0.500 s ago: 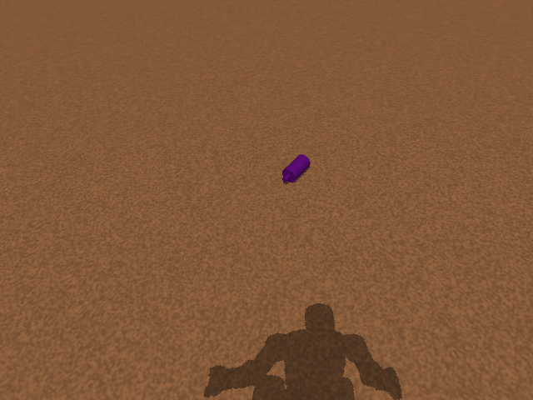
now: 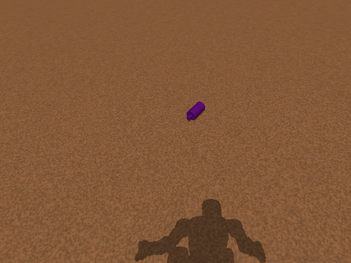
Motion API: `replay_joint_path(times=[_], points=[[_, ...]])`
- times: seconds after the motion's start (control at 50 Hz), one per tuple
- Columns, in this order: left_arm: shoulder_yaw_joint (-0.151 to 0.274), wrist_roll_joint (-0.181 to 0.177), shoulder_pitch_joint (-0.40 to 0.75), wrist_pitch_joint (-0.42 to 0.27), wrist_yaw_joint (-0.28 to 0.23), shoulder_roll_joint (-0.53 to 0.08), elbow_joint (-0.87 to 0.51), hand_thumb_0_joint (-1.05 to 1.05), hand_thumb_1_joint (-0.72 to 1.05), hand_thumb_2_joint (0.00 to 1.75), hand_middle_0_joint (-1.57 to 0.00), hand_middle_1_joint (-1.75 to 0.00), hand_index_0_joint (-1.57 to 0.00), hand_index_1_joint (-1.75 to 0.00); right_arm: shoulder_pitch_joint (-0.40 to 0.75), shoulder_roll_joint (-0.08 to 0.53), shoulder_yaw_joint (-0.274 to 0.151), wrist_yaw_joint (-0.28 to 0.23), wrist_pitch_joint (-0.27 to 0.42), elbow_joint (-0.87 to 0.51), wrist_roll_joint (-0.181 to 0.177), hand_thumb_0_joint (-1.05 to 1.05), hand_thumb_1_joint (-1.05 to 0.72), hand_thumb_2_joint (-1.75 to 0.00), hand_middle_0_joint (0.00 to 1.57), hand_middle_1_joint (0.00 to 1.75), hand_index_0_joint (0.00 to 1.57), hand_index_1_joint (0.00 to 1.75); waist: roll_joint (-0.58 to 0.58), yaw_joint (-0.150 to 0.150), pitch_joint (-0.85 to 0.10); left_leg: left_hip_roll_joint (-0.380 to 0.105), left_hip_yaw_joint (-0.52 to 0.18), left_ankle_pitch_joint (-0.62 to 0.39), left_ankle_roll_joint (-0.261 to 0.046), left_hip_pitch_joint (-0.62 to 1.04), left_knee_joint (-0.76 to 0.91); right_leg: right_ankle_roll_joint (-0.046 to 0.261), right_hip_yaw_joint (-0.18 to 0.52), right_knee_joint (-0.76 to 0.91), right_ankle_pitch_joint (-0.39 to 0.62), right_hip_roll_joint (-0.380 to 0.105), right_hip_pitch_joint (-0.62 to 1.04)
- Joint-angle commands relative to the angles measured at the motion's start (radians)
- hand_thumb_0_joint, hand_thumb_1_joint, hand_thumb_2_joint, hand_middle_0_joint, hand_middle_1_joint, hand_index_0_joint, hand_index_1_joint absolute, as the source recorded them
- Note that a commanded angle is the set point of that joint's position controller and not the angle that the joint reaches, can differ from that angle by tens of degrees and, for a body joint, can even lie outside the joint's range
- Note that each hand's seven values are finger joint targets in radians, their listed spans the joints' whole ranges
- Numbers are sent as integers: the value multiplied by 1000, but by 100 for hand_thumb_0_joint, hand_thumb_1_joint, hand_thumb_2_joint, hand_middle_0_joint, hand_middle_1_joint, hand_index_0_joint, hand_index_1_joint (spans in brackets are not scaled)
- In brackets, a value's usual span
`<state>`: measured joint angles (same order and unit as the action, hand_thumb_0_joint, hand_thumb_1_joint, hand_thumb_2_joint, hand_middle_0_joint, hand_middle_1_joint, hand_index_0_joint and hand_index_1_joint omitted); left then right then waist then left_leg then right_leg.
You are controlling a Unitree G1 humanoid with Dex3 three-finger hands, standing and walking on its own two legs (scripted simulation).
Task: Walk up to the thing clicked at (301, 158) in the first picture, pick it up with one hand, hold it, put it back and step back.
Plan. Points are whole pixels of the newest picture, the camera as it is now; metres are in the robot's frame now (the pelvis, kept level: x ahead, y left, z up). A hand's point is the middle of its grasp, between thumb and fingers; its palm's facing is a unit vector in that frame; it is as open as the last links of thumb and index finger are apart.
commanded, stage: stand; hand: left
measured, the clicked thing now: (194, 112) +1.39 -0.07 -0.74
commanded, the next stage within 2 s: walk up in 0.62 s
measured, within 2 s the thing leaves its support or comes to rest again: neither
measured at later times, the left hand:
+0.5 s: hand out of the picture +0.08 +0.25 -0.16, palm faces -0.03 -0.94 -0.34, open 7.4 cm
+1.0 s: hand out of the picture +0.10 +0.33 -0.19, palm faces +0.24 -0.92 -0.32, open 7.4 cm
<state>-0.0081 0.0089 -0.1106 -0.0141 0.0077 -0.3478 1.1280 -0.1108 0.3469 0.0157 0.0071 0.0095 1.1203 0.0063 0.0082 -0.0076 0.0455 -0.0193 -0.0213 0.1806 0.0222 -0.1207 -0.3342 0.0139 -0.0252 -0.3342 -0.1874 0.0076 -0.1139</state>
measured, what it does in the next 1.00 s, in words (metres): steps on the spot: left foot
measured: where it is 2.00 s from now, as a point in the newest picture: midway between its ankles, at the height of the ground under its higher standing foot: (200, 204)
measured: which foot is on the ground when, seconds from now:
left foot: down 0.00-0.74, up 0.76-0.90, down 0.92-1.00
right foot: down 0.00-0.92, up 0.94-1.00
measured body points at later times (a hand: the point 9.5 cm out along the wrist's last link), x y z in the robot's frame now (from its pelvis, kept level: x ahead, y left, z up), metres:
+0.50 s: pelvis +0.00 +0.00 +0.00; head +0.01 +0.00 +0.45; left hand +0.08 +0.30 -0.13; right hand +0.08 -0.30 -0.14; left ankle +0.00 +0.13 -0.75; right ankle +0.00 -0.11 -0.75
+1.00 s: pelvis +0.09 +0.02 -0.03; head +0.09 +0.07 +0.42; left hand +0.08 +0.38 -0.16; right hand +0.23 -0.32 -0.08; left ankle +0.10 +0.14 -0.75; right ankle +0.02 -0.11 -0.70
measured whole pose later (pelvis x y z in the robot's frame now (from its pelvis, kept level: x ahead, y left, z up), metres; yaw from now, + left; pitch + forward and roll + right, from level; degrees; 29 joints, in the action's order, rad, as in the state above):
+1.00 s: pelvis +0.09 +0.02 -0.03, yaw +15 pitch -2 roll +1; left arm 0.14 0.08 -0.18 0.08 0.12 -0.51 0.93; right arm -0.33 0.46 -0.10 0.00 0.09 0.94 0.02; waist -0.15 -0.02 0.05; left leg -0.01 0.08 0.30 -0.03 -0.33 -0.67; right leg 0.03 -0.05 -1.03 -0.50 -0.05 -0.26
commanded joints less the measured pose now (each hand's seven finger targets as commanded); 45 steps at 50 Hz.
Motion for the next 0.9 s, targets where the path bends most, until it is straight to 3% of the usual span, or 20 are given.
replay_joint_path(times=[0.0,0.2,0.54,0.58,0.6,0.62,0.64,0.66,0.68,0.7,0.72,0.74,0.76,0.78,0.82,0.84,0.86,0.88], points=[[43,-3,40,-21,-16,-212,-58,0,90,90,-20,-30,-20,-30,27,202,-41,-18,23,-53,2,0,-90,-90,20,30,20,30,-4,6,-58,-104,-80,-120,-41,0,53,14,107,61,113,-136,10],[43,-2,40,-24,-18,-214,-63,0,90,90,-20,-30,-20,-30,32,207,-46,-17,23,-56,1,0,-90,-90,20,30,20,30,-1,6,-77,-106,-74,-149,-42,15,44,16,110,64,154,-140,21],[45,-1,38,-21,-18,-215,-58,0,90,90,-20,-30,-20,-30,25,205,-45,-17,22,-51,1,0,-90,-90,20,30,20,30,-9,6,-71,-106,-77,-114,-43,14,62,14,109,70,110,-137,17],[44,-1,32,-23,-17,-212,-56,0,90,90,-20,-30,-20,-30,38,208,-46,-17,23,-53,0,0,-90,-90,20,30,20,30,-7,3,-69,-108,-80,-157,-41,28,54,13,104,64,147,-135,13],[164,44,72,-17,24,-360,-191,0,90,90,-20,-30,-20,-30,-118,371,-125,-13,45,-102,-11,0,-90,-90,20,30,20,30,-154,0,-132,-131,-219,263,-110,-138,-26,50,59,-80,-387,-122,90],[167,59,88,-9,38,-369,-207,0,90,90,-20,-30,-20,-30,-108,394,-134,-10,53,-102,-1,0,-90,-90,20,30,20,30,-105,-6,-37,-126,-252,417,-108,-274,-12,71,104,-116,-548,-148,32],[173,64,88,-6,49,-358,-226,0,90,90,-20,-30,-20,-30,-103,391,-138,-9,56,-115,5,0,-90,-90,20,30,20,30,-72,-10,5,-110,-227,433,-93,-328,-10,80,112,-113,-583,-157,7],[171,59,49,-3,61,-332,-240,0,90,90,-20,-30,-20,-30,-68,387,-145,-5,62,-140,12,0,-90,-90,20,30,20,30,-37,-35,2,-95,-209,392,-84,-338,-45,94,137,-116,-571,-176,-8],[178,52,-8,-1,68,-323,-244,0,90,90,-20,-30,-20,-30,-17,363,-151,-4,66,-179,17,0,-90,-90,20,30,20,30,-24,-75,13,-65,-154,313,-48,-408,-75,112,146,-66,-567,-198,47],[192,53,-73,0,72,-339,-235,0,90,90,-20,-30,-20,-30,61,329,-145,-2,67,-221,19,0,-90,-90,20,30,20,30,-80,-130,26,7,-5,203,5,-568,-178,147,192,76,-606,-264,202],[203,45,-66,-3,70,-371,-250,0,90,90,-20,-30,-20,-30,60,291,-133,-1,67,-241,12,0,-90,-90,20,30,20,30,-270,-144,-4,16,108,235,-23,-672,-429,194,317,184,-561,-410,279],[205,46,-7,-2,74,-367,-285,0,90,90,-20,-30,-20,-30,41,296,-134,-1,68,-246,11,0,-90,-90,20,30,20,30,-228,-124,7,-52,116,295,-20,-661,-469,229,321,201,-447,-476,257],[206,47,23,5,82,-362,-312,0,90,90,-20,-30,-20,-30,1,319,-140,6,67,-241,8,0,-90,-90,20,30,20,30,-181,-106,23,-68,102,318,-19,-595,-453,240,304,197,-437,-472,191],[207,58,-9,18,93,-332,-283,0,90,90,-20,-30,-20,-30,-6,308,-136,19,75,-233,32,0,-90,-90,20,30,20,30,-135,-134,24,-68,90,274,-55,-568,-433,204,191,148,-394,-397,167],[195,65,26,21,104,-317,-299,0,90,90,-20,-30,-20,-30,-79,286,-139,32,82,-235,23,0,-90,-90,20,30,20,30,-171,-91,42,-75,87,221,-75,-416,-325,163,29,59,-362,-306,65],[194,62,73,18,106,-325,-322,0,90,90,-20,-30,-20,-30,-151,280,-149,29,82,-221,17,0,-90,-90,20,30,20,30,-165,-51,45,-61,103,154,-65,-291,-284,149,-25,11,-372,-283,-17],[190,55,152,20,109,-329,-345,0,90,90,-20,-30,-20,-30,-293,291,-160,20,85,-181,16,0,-90,-90,20,30,20,30,-127,40,-1,-28,144,70,-72,-80,-197,121,-125,-112,-318,-229,-134],[184,54,185,27,109,-304,-370,0,90,90,-20,-30,-20,-30,-477,334,-187,0,84,-122,15,0,-90,-90,20,30,20,30,3,136,-85,1,89,59,-98,195,-145,88,-183,-387,-165,-152,-285]])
